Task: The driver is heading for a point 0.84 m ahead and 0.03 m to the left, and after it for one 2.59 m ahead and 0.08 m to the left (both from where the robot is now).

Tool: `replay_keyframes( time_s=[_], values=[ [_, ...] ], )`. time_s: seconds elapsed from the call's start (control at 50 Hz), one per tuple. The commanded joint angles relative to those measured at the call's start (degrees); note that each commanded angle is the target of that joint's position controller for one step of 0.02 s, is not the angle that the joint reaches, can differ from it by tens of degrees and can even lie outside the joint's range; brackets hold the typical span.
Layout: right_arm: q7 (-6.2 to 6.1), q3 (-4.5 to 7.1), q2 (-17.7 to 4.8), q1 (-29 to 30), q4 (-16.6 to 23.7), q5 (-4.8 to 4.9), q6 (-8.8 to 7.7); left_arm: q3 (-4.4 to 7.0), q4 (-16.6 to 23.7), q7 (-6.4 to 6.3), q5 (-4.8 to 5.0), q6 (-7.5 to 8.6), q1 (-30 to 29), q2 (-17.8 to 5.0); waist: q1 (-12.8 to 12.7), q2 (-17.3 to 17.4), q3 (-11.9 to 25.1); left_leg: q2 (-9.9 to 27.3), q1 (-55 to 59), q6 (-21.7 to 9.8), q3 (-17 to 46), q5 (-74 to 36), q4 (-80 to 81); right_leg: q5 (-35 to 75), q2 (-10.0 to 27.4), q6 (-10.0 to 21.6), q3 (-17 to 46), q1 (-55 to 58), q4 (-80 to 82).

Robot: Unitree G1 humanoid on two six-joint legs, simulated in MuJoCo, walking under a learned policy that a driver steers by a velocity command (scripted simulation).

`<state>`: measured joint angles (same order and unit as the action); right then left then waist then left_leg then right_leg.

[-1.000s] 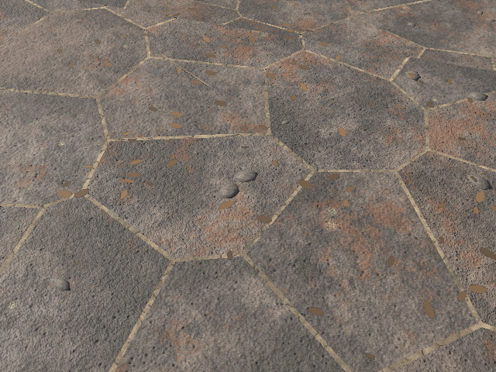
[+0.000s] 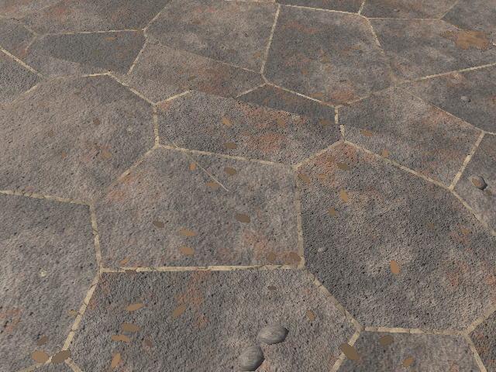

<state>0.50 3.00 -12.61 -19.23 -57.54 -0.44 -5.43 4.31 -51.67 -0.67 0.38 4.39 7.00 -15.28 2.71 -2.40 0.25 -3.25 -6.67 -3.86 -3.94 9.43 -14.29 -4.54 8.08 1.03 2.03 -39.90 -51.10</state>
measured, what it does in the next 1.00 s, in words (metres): walks ahead: right foot, then left foot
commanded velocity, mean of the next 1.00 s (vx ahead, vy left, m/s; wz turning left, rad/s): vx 0.17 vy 0.00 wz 0.00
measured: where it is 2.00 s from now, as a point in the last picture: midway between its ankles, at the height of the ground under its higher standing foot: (245, 321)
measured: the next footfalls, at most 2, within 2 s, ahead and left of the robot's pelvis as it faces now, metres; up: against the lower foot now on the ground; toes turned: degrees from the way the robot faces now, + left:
right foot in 0.20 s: +0.28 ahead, -0.14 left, +0.00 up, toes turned -2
left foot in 0.50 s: +0.22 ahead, +0.11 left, +0.00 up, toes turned +1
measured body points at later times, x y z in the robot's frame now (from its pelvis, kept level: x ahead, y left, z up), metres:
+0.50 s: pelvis +0.16 -0.04 -0.02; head +0.17 -0.04 +0.43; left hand +0.27 +0.20 -0.15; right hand +0.22 -0.30 -0.16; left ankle +0.18 +0.10 -0.75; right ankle +0.24 -0.14 -0.75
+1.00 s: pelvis +0.27 -0.05 -0.02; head +0.28 -0.06 +0.43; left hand +0.31 +0.22 -0.15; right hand +0.29 -0.31 -0.17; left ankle +0.19 +0.09 -0.69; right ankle +0.26 -0.13 -0.75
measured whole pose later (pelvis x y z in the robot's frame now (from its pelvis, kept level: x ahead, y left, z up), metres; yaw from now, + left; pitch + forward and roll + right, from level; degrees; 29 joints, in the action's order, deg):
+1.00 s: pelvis +0.27 -0.05 -0.02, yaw +0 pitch +1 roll +0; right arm -1.2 4.0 -13.1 -18.4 -60.5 1.9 -4.3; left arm 4.0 -60.0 0.5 0.9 5.8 14.9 -13.6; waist -0.6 1.6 0.4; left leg 1.8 -19.0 -1.0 1.4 26.0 -56.9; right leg -18.5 -1.4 3.5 -4.2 -14.3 -31.9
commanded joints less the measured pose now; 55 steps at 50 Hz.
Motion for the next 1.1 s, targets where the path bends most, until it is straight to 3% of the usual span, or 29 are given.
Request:
replay_keyframes(
  time_s=[0.02,0.12,0.16,0.18,0.2,0.22,0.24,0.26,0.28,0.32,0.38,0.44,0.5,0.52,0.54,0.58,0.68,0.74,0.82,0.86,0.9,0.92,0.94,0.96,0.98,1.0,1.02,1.06,1.1],
  values=[
    [-0.99,1.31,-8.8,2.3,3.2,0.13,-0.33,-0.27,2.9,0.40,-0.33,0.57,-2.0,-0.5,-1.8,5.9,-1.7,11.9,-4.4,-6.4,3.3,-29.2,4.4,9.4,-2.3,-0.7,-2.7,5.9,11.7],
    [-1.47,1.25,-9.1,-0.5,1.1,0.61,1.17,-0.56,4.2,1.66,-0.25,0.71,-6.6,-1.7,-0.3,7.5,-0.7,14.4,3.3,-5.4,4.4,-30.6,-1.6,9.7,-5.2,0.8,-2.5,9.5,20.4],
    [-1.75,1.63,-9.9,1.4,1.0,1.00,1.74,0.18,3.3,1.95,-0.71,1.18,-2.9,-4.1,-3.1,7.9,1.2,15.1,6.1,-4.0,5.9,-32.0,-6.9,7.4,-6.1,2.6,-2.0,13.9,23.7],
    [-1.83,1.63,-9.7,2.2,1.2,1.12,1.94,0.88,1.4,1.80,-1.16,1.48,2.0,-5.6,-5.4,6.7,3.5,12.9,6.2,-2.4,5.1,-33.2,-12.6,12.3,-7.3,3.7,-3.0,20.4,27.3],
    [-1.80,1.30,-8.7,0.1,1.5,0.30,1.80,1.84,0.1,1.45,-1.93,1.73,6.7,-9.5,-5.9,2.3,8.5,8.9,1.8,0.1,3.0,-25.5,-21.8,35.9,-2.6,5.6,0.6,31.7,24.9],
    [-1.38,-0.38,-3.2,-7.7,0.5,-0.59,1.29,1.63,-0.4,1.07,-3.04,1.25,10.2,-11.0,-3.2,-7.2,17.1,3.6,-13.6,3.6,1.9,1.4,-38.2,55.2,10.0,14.3,13.3,51.7,20.0],
    [-0.99,-1.04,-2.0,-9.9,-1.0,0.30,1.37,0.26,-1.2,1.18,-1.76,0.47,11.5,-6.1,-4.1,-12.1,23.8,1.2,-18.0,5.7,6.1,30.1,-49.0,55.1,15.8,20.3,21.9,54.8,22.5],
    [-0.82,0.23,-6.7,-6.9,-0.5,1.39,1.91,-0.34,-0.7,1.57,-0.66,0.01,9.0,-4.9,-4.3,-7.3,20.9,3.5,-20.2,5.9,9.5,31.8,-52.7,40.3,13.3,18.7,20.4,49.0,25.0],
    [-1.28,0.59,-7.6,-2.1,0.7,2.02,2.79,-0.46,0.2,1.43,-0.57,-0.35,4.5,-4.8,-3.7,-4.1,14.7,5.2,-23.1,5.9,8.4,29.4,-52.9,26.5,11.2,16.2,17.6,42.1,27.7],
    [-2.68,1.11,-7.2,1.9,1.4,1.14,5.00,-1.06,1.5,0.85,-1.33,-0.75,-2.7,-3.7,-1.5,-2.0,6.8,8.1,-20.2,6.3,7.6,23.4,-46.1,8.8,7.7,12.7,13.1,27.0,33.7],
    [-3.67,0.60,-4.1,-0.2,0.2,0.51,6.31,-0.77,1.3,0.33,-2.37,-1.63,-5.1,-4.1,0.1,-5.6,5.7,7.0,-10.3,6.2,4.9,17.2,-34.0,-0.4,3.7,11.1,7.6,17.7,37.1],
    [-3.39,0.57,-3.9,-0.6,-0.8,0.18,6.48,-0.89,0.5,-0.20,-1.25,-2.17,-4.9,-4.0,0.7,-4.9,6.7,6.1,-3.6,5.2,3.2,5.7,-23.2,-11.8,2.6,9.8,6.0,16.4,37.7],
    [-2.89,0.63,-5.3,1.2,-0.3,-1.45,6.61,-1.49,-1.3,-0.33,-0.54,-2.80,-2.3,-2.3,0.2,-2.1,1.7,7.7,-1.2,2.3,4.9,2.1,-12.5,-27.8,-0.8,3.5,4.5,13.2,37.0],
    [-3.13,1.05,-8.3,2.6,0.3,-1.08,6.51,-1.23,-1.6,-0.39,-0.78,-2.97,-0.7,-2.7,-2.1,1.7,-1.2,10.0,-5.9,0.8,7.2,9.2,-9.6,-26.6,-3.4,1.6,2.3,14.3,34.9],
    [-3.03,1.25,-8.7,3.7,-0.4,-0.38,6.11,-1.16,-1.6,-0.69,-0.79,-3.15,-0.2,-2.3,-3.3,7.3,-3.0,9.4,-14.6,0.1,7.7,19.7,-7.2,-20.7,-6.0,0.4,-1.0,20.7,32.5],
    [-2.91,0.62,-5.9,5.9,-0.6,-0.48,4.80,-1.09,-2.3,-1.08,-0.94,-3.22,0.4,-2.3,-4.1,9.8,-3.3,9.0,-19.0,2.2,7.6,20.2,-3.8,-12.3,-6.2,0.7,-1.7,27.9,28.2],
    [-2.80,0.50,-5.4,3.7,-1.7,0.20,3.32,-1.04,-4.3,-0.84,-0.85,-3.21,1.2,-1.9,-3.0,5.2,-1.1,7.8,-12.2,3.1,6.1,7.7,-7.4,-4.4,-5.7,1.9,-1.8,27.8,26.9],
    [-3.03,1.31,-7.4,1.0,-2.3,0.92,3.80,-0.62,-5.1,-0.85,0.04,-3.32,1.5,-2.5,-1.9,6.3,-1.3,8.1,-11.1,-0.2,7.6,22.9,-6.5,-21.0,-8.6,2.4,-5.0,24.0,22.5],
    [-2.95,2.60,-10.6,-3.3,-2.7,2.04,2.14,-0.73,-3.8,0.19,0.75,-0.75,-1.7,-0.6,-0.1,12.2,-7.5,20.8,-4.3,-8.1,25.1,29.8,0.8,-17.9,-8.5,3.6,-5.9,9.6,11.2],
    [-2.66,2.45,-9.2,-1.7,-2.2,2.09,1.19,-0.60,-3.8,0.95,1.00,0.58,-0.5,-0.7,-1.8,11.6,-7.3,21.8,-3.1,-8.2,24.6,19.8,-1.3,-17.7,-7.1,4.9,-4.8,10.3,12.3],
    [-2.08,2.35,-8.7,3.2,-0.7,2.42,1.21,0.10,-6.8,1.09,1.46,0.99,7.1,-1.4,-6.2,9.7,-5.1,17.1,-10.0,-4.7,16.9,13.0,-5.8,-14.0,-8.4,5.6,-5.8,25.5,21.6],
    [-1.96,2.17,-8.1,6.4,0.8,2.25,1.06,1.17,-8.7,0.83,1.20,0.93,13.0,-4.0,-8.7,5.8,-3.6,12.8,-16.2,-2.0,11.1,5.0,-14.0,-12.2,-6.1,6.5,-0.7,34.9,25.0],
    [-2.00,1.35,-4.4,7.5,2.9,1.93,0.32,2.94,-10.4,0.63,1.34,0.91,19.8,-10.1,-9.9,-9.6,-1.4,4.1,-28.0,2.8,0.3,4.3,-33.4,-15.2,3.9,11.7,17.6,45.5,33.2],
    [-2.12,1.19,-4.0,8.8,4.2,1.63,-0.62,2.54,-11.2,1.29,0.74,1.32,25.0,-10.5,-11.6,-15.5,1.3,1.0,-38.2,3.6,3.6,20.9,-48.8,-12.4,13.5,17.5,36.5,52.0,39.7],
    [-1.60,1.74,-5.5,8.7,4.0,2.53,-1.21,0.88,-10.3,1.20,0.05,1.89,21.2,-6.5,-8.5,-7.9,-0.7,4.9,-43.1,1.8,8.2,20.6,-57.1,-10.5,14.3,16.7,33.9,51.2,37.6],
    [-1.00,1.62,-5.2,8.1,3.5,3.05,-1.45,0.14,-9.0,1.33,-0.11,2.17,17.7,-4.3,-6.8,-4.4,-1.3,7.1,-43.9,0.2,8.3,15.7,-59.2,-8.2,12.0,14.6,27.1,49.3,37.0],
    [-0.81,1.72,-4.9,8.5,3.3,2.92,-1.54,-0.18,-8.2,1.59,-0.11,2.28,15.4,-4.3,-5.6,-1.5,-2.5,9.0,-44.4,-0.7,7.6,10.6,-57.1,-6.5,10.2,13.0,21.8,47.1,38.0],
    [-0.61,2.33,-5.3,9.5,3.3,2.16,-0.99,-1.21,-7.7,1.59,-0.26,1.77,14.0,-2.4,-4.4,-1.1,-3.2,11.0,-40.1,-0.5,6.4,4.7,-50.6,2.2,6.8,10.4,13.3,42.6,39.8],
    [-0.30,2.16,-3.9,10.9,3.9,1.74,-0.29,-1.31,-8.1,0.96,-0.42,1.25,15.9,-3.0,-4.3,-1.7,-3.3,10.6,-38.3,1.1,4.6,1.5,-45.1,6.9,5.2,10.4,9.0,41.0,41.4]
  ],
)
